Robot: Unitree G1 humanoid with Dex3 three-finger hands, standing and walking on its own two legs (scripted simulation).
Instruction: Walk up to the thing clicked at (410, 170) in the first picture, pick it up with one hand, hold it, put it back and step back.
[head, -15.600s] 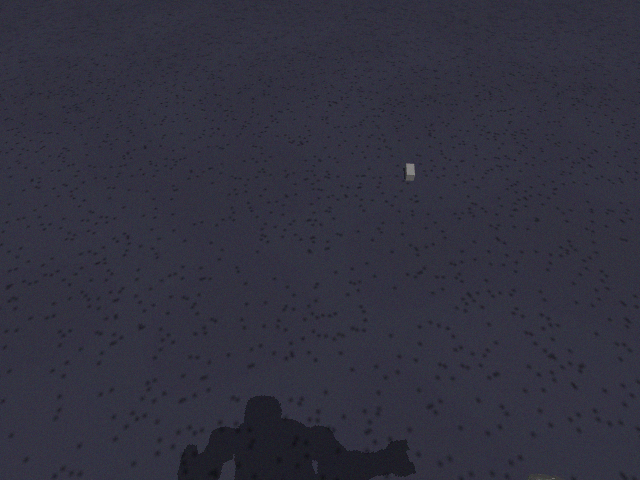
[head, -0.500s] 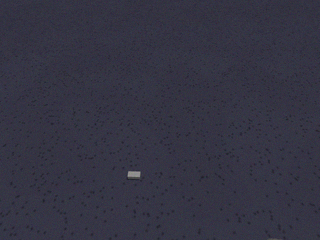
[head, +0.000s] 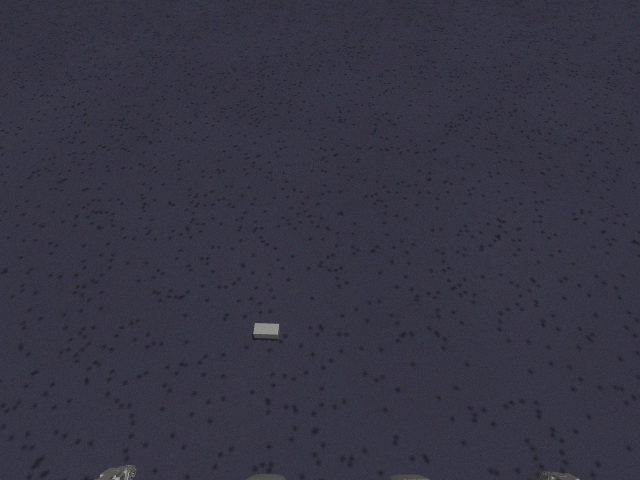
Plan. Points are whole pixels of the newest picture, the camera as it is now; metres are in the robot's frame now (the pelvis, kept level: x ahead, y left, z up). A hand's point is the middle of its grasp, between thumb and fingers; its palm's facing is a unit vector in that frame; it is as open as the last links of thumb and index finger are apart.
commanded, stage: walk up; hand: left
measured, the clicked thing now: (266, 330) +0.60 +0.21 -0.76
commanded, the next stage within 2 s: none
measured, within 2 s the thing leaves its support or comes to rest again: neither
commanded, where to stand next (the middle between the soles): +0.14 +0.01 m, yaw -3 degrees
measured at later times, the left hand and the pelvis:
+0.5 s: hand out of the picture +0.03 +0.31 -0.18, palm faces -0.11 -0.92 -0.36, open 7.4 cm; pelvis -0.08 +0.05 -0.01, yaw -4 degrees
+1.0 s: hand out of the picture -0.08 +0.28 -0.16, palm faces -0.01 -0.92 -0.39, open 7.4 cm; pelvis -0.22 +0.02 -0.02, yaw +0 degrees
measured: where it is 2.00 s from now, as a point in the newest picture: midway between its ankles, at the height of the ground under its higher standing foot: outside the picture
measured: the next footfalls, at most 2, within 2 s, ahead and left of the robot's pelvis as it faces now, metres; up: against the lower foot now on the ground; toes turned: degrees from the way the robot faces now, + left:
right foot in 0.66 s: -0.13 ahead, -0.09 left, +0.00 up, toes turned -4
left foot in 1.02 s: -0.24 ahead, +0.13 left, +0.00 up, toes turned -3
